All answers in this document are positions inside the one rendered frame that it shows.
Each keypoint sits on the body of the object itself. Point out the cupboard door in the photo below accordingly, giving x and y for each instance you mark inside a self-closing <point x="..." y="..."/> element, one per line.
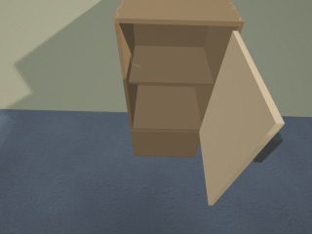
<point x="240" y="119"/>

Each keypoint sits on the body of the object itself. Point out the handle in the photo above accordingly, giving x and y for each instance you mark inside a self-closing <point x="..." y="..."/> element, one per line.
<point x="268" y="148"/>

